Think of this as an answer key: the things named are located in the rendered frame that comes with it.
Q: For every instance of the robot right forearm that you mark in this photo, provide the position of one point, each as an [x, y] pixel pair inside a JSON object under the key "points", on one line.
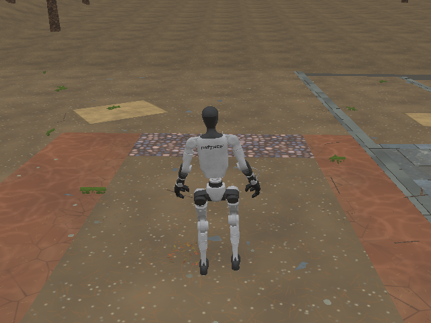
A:
{"points": [[249, 174]]}

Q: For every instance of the robot left upper arm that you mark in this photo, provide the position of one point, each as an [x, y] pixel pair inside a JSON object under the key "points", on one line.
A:
{"points": [[188, 154]]}

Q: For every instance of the robot right upper arm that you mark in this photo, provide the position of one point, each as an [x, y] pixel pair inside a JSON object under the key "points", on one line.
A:
{"points": [[238, 151]]}

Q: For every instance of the robot head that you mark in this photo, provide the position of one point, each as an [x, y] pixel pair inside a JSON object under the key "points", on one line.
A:
{"points": [[210, 118]]}

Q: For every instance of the right robot foot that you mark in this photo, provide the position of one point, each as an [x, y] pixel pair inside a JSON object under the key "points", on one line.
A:
{"points": [[235, 264]]}

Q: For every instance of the robot left forearm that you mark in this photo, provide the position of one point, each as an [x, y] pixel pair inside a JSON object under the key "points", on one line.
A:
{"points": [[181, 177]]}

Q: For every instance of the robot left hand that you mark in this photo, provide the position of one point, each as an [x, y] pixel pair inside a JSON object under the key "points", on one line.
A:
{"points": [[178, 189]]}

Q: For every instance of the robot right hand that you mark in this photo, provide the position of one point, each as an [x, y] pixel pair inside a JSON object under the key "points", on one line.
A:
{"points": [[255, 187]]}

